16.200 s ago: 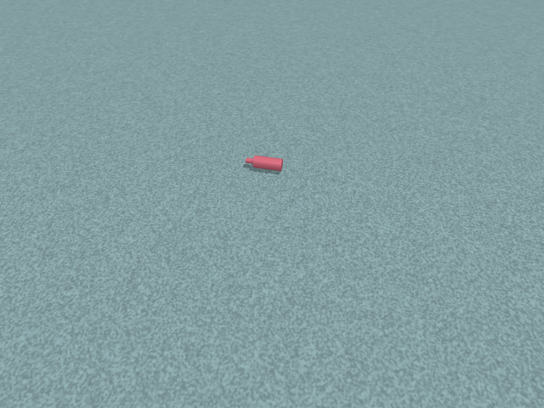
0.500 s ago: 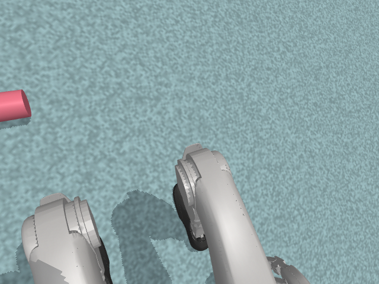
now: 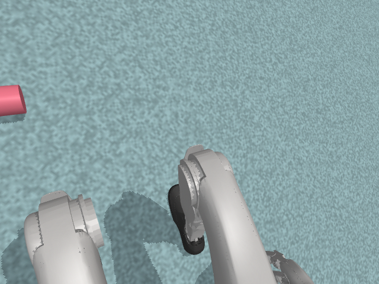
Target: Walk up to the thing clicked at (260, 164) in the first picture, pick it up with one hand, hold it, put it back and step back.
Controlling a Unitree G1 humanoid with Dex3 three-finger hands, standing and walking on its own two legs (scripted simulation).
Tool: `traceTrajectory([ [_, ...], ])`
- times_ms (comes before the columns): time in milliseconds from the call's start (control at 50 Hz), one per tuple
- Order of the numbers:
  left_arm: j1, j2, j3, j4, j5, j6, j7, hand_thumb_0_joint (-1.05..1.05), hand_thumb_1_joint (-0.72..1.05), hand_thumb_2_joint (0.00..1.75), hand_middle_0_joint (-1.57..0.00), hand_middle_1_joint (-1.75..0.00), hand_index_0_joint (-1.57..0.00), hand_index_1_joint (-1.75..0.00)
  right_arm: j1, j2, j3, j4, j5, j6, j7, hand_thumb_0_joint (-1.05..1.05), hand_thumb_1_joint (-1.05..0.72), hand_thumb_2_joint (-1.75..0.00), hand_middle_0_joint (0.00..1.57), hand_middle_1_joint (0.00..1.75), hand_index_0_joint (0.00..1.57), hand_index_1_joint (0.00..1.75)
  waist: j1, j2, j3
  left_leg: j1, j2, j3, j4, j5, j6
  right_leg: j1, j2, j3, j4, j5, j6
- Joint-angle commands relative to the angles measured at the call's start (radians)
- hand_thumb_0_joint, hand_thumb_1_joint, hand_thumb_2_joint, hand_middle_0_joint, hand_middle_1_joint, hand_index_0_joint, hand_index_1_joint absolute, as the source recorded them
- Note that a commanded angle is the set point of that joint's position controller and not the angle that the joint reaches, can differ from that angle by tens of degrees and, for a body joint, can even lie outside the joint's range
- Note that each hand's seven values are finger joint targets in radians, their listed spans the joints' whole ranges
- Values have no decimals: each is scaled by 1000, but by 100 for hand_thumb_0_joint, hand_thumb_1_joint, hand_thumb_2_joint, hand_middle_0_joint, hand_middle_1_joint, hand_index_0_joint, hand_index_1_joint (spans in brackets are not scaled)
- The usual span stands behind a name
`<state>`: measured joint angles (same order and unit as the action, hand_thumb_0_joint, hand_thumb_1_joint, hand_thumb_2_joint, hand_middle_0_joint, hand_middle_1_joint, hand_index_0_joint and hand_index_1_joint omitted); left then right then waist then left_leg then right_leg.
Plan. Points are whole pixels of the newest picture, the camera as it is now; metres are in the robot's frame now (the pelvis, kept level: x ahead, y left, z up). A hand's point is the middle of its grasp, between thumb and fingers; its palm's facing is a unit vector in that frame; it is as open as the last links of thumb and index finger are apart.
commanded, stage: close in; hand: left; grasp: from above
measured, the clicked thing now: out of the picture +0.53 +0.31 -0.29
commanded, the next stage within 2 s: rest palm in 0.02 s
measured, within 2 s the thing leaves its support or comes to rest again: neither
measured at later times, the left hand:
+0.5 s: hand out of the picture +0.50 +0.28 -0.22, palm faces -0.47 -0.04 -0.88, open 13.9 cm
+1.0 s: hand out of the picture +0.50 +0.29 -0.25, palm faces -0.48 -0.07 -0.88, open 14.3 cm
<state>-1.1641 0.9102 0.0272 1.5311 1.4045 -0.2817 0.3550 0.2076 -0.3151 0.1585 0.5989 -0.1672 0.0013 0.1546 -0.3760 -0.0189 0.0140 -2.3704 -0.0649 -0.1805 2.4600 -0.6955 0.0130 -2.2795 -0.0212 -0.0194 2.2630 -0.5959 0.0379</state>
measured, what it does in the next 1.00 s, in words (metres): stands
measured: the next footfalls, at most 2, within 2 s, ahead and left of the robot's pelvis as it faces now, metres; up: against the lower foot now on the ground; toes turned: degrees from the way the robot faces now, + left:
none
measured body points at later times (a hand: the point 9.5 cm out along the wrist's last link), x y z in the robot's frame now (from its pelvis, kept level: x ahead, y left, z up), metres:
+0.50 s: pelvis +0.00 +0.00 -0.01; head +0.27 +0.11 +0.33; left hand +0.52 +0.28 -0.17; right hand +0.01 -0.27 -0.06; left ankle +0.06 +0.11 -0.29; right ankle +0.13 -0.16 -0.29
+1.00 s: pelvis +0.00 +0.00 -0.02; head +0.29 +0.11 +0.31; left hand +0.53 +0.29 -0.20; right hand +0.02 -0.27 -0.06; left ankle +0.06 +0.11 -0.29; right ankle +0.13 -0.16 -0.29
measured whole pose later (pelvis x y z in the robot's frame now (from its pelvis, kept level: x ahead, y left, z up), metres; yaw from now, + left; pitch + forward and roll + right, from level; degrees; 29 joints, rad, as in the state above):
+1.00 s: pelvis +0.00 +0.00 -0.02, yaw -3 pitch +30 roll -16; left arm -1.14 1.06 0.12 1.64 1.41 -0.29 0.46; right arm 0.19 -0.36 0.25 0.55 -0.22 -0.11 0.19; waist -0.42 -0.08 0.16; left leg -2.36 -0.04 -0.23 2.56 -0.75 0.01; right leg -2.28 0.01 -0.06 2.31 -0.60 0.06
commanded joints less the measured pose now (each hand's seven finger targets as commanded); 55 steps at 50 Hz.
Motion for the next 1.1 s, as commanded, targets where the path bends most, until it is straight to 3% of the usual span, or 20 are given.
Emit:
traceTrajectory([
  [0, -333, 172, 16, -117, -25, 17, 37, 0, -52, 109, -8, -97, -7, -98, 216, -300, -86, 4, 4, -3, -14, 0, -89, -89, 20, 30, 20, 30, -57, 427, -615, 572, 25, 73, -292, 238, -7, 257, 21, -161, -141, 198, -72],
  [120, -368, 211, 40, -121, -25, 4, 46, 0, -51, 112, -10, -99, -7, -101, 220, -312, -79, -4, 0, -19, -18, 0, -89, -89, 20, 30, 20, 30, -58, 444, -626, 581, 27, 59, -300, 201, -15, 251, 16, -159, -137, 167, -73],
  [200, -333, 175, 12, -36, -17, -3, 46, 0, -52, 112, -9, -99, -7, -102, 219, -309, -63, 7, -7, -34, -16, 0, -89, -90, 20, 30, 20, 30, -85, 417, -568, 554, 30, 56, -281, 175, -10, 236, 22, -165, -128, 146, -67],
  [320, -357, 257, 38, -46, -2, -24, 81, 0, -55, 111, -8, -97, -5, -101, 217, -331, -43, 14, -19, -48, -21, 0, -89, -90, 20, 30, 20, 30, -70, 444, -563, 545, 32, 56, -264, 183, -18, 245, 23, -170, -122, 149, -73],
  [440, -335, 293, 61, -21, 16, -33, 131, 0, -53, 113, -10, -96, -6, -100, 199, -340, -33, -11, -32, -69, -11, 0, -89, -90, 20, 30, 20, 30, -88, 441, -574, 558, 42, 48, -238, 217, -15, 277, 37, -186, -99, 181, -64],
  [480, -315, 270, 55, 19, 20, -24, 141, 0, -54, 110, -8, -95, -5, -98, 204, -348, -27, -8, -41, -79, -4, 0, -89, -90, 20, 30, 20, 30, -103, 426, -526, 532, 41, 50, -228, 224, -14, 275, 34, -187, -99, 191, -61],
  [520, -333, 327, 78, -20, 26, -21, 155, 0, -56, 110, -8, -92, -4, -97, 198, -353, -29, -13, -39, -88, -4, 0, -89, -90, 20, 30, 20, 30, -86, 441, -558, 541, 42, 52, -229, 219, -12, 287, 42, -187, -104, 187, -64],
  [560, -322, 282, 56, 15, 28, -10, 161, 0, -55, 108, -8, -93, -4, -97, 215, -351, -28, 8, -43, -94, 4, 0, -89, -90, 20, 30, 20, 30, -95, 487, -544, 582, 48, 41, -236, 252, -26, 259, 35, -192, -82, 209, -66],
  [620, -292, 348, 103, 11, 24, 5, 175, 0, -56, 109, -8, -92, -4, -96, 205, -358, -20, -13, -42, -101, 12, 0, -89, -90, 20, 30, 20, 30, -88, 453, -547, 547, 46, 42, -221, 256, -19, 299, 45, -198, -85, 209, -65],
  [640, -319, 325, 87, -28, 27, 5, 172, 0, -55, 108, -8, -92, -4, -96, 208, -373, -34, -24, -41, -102, 13, 0, -89, -90, 20, 30, 20, 30, -97, 491, -571, 589, 48, 42, -222, 299, -26, 294, 38, -193, -80, 243, -66],
  [700, -267, 313, 95, 25, 19, 16, 157, 0, -56, 106, -7, -91, -3, -95, 205, -373, -28, -20, -50, -110, 25, 0, -89, -90, 20, 30, 20, 30, -111, 465, -486, 553, 49, 42, -208, 263, -24, 274, 41, -202, -87, 206, -64],
  [720, -282, 350, 119, 12, 17, 12, 160, 0, -56, 106, -8, -91, -4, -95, 207, -361, -11, -21, -51, -108, 26, 0, -89, -90, 20, 30, 20, 30, -102, 450, -518, 548, 50, 36, -208, 269, -22, 303, 40, -203, -88, 215, -65],
  [740, -274, 335, 105, 17, 17, 15, 154, 0, -56, 107, -8, -91, -3, -95, 196, -364, -10, -30, -50, -110, 25, 0, -89, -90, 20, 30, 20, 30, -108, 436, -502, 529, 47, 44, -195, 247, -16, 301, 41, -197, -91, 203, -64],
  [760, -292, 364, 121, -42, 5, 11, 151, 0, -56, 106, -7, -92, -4, -95, 209, -377, -27, -20, -48, -109, 23, 0, -89, -90, 20, 30, 20, 30, -103, 467, -545, 555, 47, 48, -204, 272, -18, 329, 41, -195, -94, 222, -63],
  [840, -241, 343, 117, 21, -2, 9, 142, 0, -57, 107, -7, -91, -3, -96, 213, -374, -10, -30, -53, -107, 25, 0, -89, -90, 20, 30, 20, 30, -115, 417, -507, 521, 47, 39, -189, 267, -18, 334, 41, -207, -99, 219, -66],
  [900, -260, 354, 110, -29, -10, -5, 130, 0, -57, 108, -8, -91, -3, -96, 219, -379, -11, -29, -54, -105, 24, 0, -89, -90, 20, 30, 20, 30, -117, 430, -521, 545, 51, 33, -187, 276, -20, 334, 42, -210, -101, 221, -65],
  [920, -263, 381, 114, -48, -14, -9, 133, 0, -57, 107, -8, -91, -3, -96, 205, -384, -16, -29, -49, -102, 22, 0, -89, -90, 20, 30, 20, 30, -98, 456, -542, 539, 49, 38, -198, 268, -19, 360, 48, -209, -104, 215, -70],
  [960, -253, 385, 125, -36, -13, -16, 141, 0, -58, 110, -9, -91, -3, -97, 210, -385, -11, -38, -51, -95, 21, 0, -89, -90, 20, 30, 20, 30, -101, 449, -538, 546, 51, 28, -200, 277, -25, 349, 44, -216, -102, 217, -71],
  [1000, -240, 341, 89, -6, -7, -24, 138, 0, -59, 110, -8, -90, -3, -96, 209, -368, 2, -30, -57, -93, 27, 0, -89, -90, 20, 30, 20, 30, -118, 429, -508, 531, 52, 34, -182, 280, -18, 355, 49, -215, -95, 229, -66],
  [1080, -259, 346, 88, -16, -1, -31, 147, 0, -57, 111, -9, -91, -3, -96, 209, -376, 3, -26, -61, -98, 32, 0, -89, -90, 20, 30, 20, 30, -119, 479, -496, 609, 63, 7, -204, 308, -36, 293, 44, -225, -85, 220, -63],
])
